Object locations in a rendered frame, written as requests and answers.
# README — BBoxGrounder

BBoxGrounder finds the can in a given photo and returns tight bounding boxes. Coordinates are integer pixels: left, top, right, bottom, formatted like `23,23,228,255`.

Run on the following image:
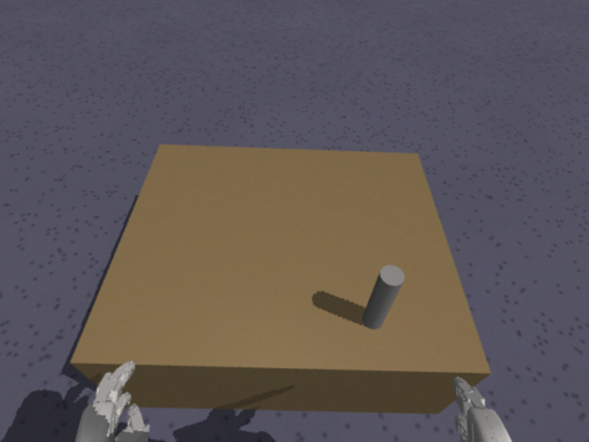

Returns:
363,265,405,330

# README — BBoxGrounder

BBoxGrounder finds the left robot hand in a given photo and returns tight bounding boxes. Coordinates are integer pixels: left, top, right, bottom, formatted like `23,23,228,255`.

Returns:
75,361,150,442

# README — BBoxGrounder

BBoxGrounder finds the right robot hand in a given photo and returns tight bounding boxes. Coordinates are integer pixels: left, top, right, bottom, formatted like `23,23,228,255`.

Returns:
453,377,512,442

